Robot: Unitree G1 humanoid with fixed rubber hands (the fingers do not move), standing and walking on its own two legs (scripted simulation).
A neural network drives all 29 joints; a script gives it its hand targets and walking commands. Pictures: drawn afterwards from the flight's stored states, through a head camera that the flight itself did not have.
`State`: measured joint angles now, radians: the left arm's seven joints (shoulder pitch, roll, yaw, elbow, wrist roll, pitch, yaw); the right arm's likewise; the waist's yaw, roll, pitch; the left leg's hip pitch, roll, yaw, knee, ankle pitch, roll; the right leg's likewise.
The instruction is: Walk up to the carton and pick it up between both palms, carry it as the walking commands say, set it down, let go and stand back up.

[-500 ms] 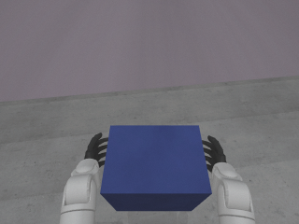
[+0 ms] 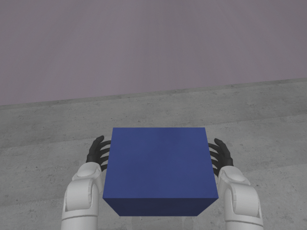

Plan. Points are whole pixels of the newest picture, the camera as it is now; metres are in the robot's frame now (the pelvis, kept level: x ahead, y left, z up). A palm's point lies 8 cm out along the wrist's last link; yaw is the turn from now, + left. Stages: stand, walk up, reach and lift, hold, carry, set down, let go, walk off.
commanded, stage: carry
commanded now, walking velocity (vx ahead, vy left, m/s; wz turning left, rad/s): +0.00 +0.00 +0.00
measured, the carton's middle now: (158, 175) +0.27 +0.00 -0.02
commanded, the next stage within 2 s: none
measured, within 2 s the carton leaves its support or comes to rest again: neither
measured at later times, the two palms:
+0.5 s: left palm (93, 166) +0.26 +0.17 +0.05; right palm (224, 169) +0.26 -0.16 +0.05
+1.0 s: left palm (83, 168) +0.24 +0.18 +0.09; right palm (226, 169) +0.24 -0.15 +0.08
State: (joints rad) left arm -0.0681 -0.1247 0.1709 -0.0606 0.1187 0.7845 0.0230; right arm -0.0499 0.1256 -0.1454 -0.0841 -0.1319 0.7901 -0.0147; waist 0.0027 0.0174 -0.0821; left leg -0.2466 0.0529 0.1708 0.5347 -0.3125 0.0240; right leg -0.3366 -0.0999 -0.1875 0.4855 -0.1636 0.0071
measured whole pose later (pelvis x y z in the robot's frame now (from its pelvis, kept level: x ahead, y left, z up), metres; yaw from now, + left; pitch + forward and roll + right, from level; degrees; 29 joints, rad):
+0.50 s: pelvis +0.00 +0.00 +0.00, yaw +0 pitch +2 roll +0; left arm -0.06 -0.13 0.17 -0.09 0.11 0.81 0.03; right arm -0.05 0.13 -0.14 -0.11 -0.12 0.82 -0.02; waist 0.00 0.02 -0.09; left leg -0.25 0.05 0.17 0.53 -0.31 0.03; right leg -0.34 -0.10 -0.18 0.48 -0.16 0.01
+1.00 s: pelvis -0.01 +0.01 -0.01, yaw +2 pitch +3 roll -1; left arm 0.02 -0.13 0.11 -0.47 0.02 0.99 0.07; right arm 0.05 0.13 -0.11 -0.51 -0.03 1.01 -0.06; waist -0.01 0.04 -0.07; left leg -0.35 0.05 0.13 0.67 -0.36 0.02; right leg -0.40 -0.13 -0.21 0.57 -0.20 0.02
